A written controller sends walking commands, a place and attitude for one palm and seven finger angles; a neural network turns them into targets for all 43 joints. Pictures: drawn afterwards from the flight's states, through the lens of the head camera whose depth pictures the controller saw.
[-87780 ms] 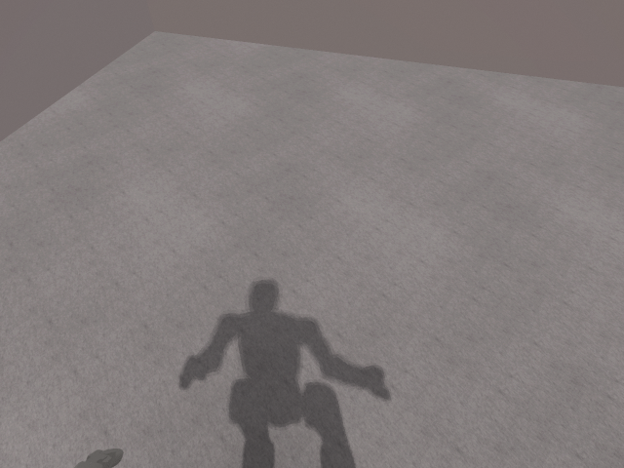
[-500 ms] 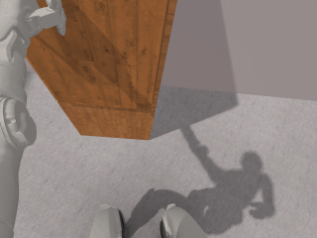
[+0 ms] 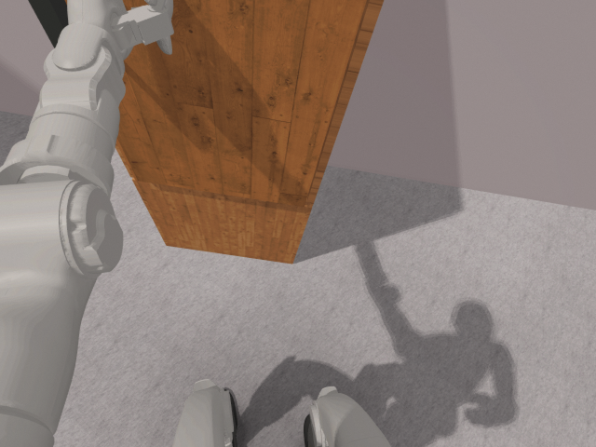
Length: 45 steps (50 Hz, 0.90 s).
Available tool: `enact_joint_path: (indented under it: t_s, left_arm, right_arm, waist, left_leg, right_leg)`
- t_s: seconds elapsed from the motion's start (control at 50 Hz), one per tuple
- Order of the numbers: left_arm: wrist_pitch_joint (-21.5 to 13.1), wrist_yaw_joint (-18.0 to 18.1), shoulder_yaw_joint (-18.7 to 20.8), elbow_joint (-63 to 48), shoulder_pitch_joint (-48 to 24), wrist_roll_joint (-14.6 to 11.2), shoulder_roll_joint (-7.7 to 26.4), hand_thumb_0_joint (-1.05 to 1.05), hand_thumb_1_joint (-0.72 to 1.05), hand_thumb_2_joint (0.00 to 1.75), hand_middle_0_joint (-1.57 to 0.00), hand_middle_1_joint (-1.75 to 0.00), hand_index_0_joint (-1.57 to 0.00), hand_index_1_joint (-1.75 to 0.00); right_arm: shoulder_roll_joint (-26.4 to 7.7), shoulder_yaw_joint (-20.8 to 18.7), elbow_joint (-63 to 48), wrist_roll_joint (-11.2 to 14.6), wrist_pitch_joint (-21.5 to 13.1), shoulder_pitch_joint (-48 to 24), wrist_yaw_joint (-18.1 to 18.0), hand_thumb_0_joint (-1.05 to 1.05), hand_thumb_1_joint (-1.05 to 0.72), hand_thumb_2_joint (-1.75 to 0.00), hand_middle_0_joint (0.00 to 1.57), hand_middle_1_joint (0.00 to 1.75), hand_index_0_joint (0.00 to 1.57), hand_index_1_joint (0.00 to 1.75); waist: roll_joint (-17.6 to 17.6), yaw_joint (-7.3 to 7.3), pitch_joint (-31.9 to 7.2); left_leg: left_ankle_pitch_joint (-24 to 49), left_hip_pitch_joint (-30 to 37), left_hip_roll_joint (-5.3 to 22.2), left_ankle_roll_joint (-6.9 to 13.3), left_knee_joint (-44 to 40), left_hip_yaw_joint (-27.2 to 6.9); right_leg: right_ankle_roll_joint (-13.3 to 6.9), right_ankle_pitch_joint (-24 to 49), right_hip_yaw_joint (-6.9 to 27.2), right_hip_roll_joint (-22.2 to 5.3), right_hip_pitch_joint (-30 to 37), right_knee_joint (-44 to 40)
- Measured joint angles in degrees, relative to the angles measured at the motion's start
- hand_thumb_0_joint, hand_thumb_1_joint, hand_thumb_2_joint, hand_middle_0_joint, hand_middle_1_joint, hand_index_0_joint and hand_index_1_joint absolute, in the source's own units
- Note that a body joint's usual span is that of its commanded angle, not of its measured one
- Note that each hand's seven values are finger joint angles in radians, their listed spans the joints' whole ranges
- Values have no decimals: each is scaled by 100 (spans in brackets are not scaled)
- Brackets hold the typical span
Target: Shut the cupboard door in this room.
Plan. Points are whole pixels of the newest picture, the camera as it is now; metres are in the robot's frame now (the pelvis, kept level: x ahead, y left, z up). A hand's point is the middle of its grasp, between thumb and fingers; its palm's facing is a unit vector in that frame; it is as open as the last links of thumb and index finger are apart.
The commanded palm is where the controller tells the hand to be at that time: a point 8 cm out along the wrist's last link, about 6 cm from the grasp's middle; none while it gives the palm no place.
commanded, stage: pull the fist back off the door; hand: left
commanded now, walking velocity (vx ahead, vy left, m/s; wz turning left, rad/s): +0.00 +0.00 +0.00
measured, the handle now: out of the picture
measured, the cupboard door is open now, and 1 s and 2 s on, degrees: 0 0 0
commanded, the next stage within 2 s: draw the hand back to the body in 0.74 s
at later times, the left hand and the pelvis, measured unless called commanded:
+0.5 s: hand (189, 19) +0.57 +0.07 +0.17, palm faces +0.11 -0.99 -0.01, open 3.1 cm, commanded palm +0.54 +0.10 +0.16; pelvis +0.00 -0.01 +0.01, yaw +0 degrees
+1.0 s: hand (169, 42) +0.53 +0.09 +0.18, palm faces +0.10 -0.99 -0.01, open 3.1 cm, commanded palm +0.47 +0.14 +0.18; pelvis +0.06 -0.04 +0.04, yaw +0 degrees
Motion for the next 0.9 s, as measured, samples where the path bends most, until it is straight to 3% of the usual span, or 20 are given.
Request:
enact_joint_path:
  t_s: [0.08, 0.14, 0.26, 0.46, 0.72, 0.9]
  left_arm:
    - [-101, 1619, 177, -17, 32, 413, -389, -4, 52, 88, -134, -150, -136, -150]
    - [-251, 2101, 25, 61, 38, 725, -382, -2, 55, 89, -133, -150, -134, -150]
    - [-290, 1871, -90, 363, -26, 681, -191, 1, 69, 93, -131, -150, -131, -150]
    - [-608, 1760, 113, 23, 600, 328, -336, 1, 85, 95, -130, -150, -130, -150]
    - [-901, 1509, 292, -1325, 2380, 44, -1055, 2, 90, 91, -130, -150, -130, -150]
    - [-828, 1178, 37, -1789, 2912, -220, -1214, 2, 90, 91, -130, -150, -130, -150]
  right_arm:
    - [105, -21, -87, -226, 48, -32, 285, 1, -90, -90, 20, 30, 21, 30]
    - [197, -40, -103, -294, 93, -64, 428, 1, -90, -90, 20, 30, 21, 30]
    - [249, -27, -71, -230, 259, 55, 437, 1, -90, -90, 20, 30, 21, 30]
    - [89, -176, 81, -178, 394, 426, 444, 1, -90, -90, 20, 30, 21, 30]
    - [103, -379, -79, 23, 692, 214, 378, 1, -90, -90, 20, 30, 20, 30]
    - [149, -411, -214, 179, 787, -347, 293, 1, -90, -90, 20, 30, 20, 30]
  waist:
    - [-30, -80, -103]
    - [-24, -187, -109]
    - [38, -270, -9]
    - [112, -146, 54]
    - [75, 288, -17]
    - [4, 627, -48]
  left_leg:
    - [56, -38, -45, -9, -5, -37]
    - [91, -40, -50, -23, -4, -60]
    - [183, 119, -34, -49, -160, -52]
    - [215, 559, 10, -99, -471, 57]
    - [40, 1625, 102, -228, -990, 232]
    - [-69, 2174, 50, -315, -1197, 191]
  right_leg:
    - [-8, 6, -44, -37, -38, 47]
    - [-30, 18, -65, -36, -46, 76]
    - [-58, 115, -39, -8, 68, -40]
    - [-105, 174, 110, 45, 391, -279]
    - [-222, 95, 284, 115, 1370, -823]
    - [-299, -43, 231, 77, 1941, -1025]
